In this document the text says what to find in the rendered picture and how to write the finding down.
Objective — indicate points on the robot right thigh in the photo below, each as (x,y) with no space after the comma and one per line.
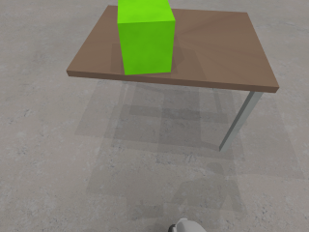
(188,226)

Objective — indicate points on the right robot shin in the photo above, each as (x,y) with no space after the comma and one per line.
(182,219)

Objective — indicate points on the table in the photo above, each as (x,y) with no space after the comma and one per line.
(211,49)

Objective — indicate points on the carton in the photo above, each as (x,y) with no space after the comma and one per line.
(146,31)

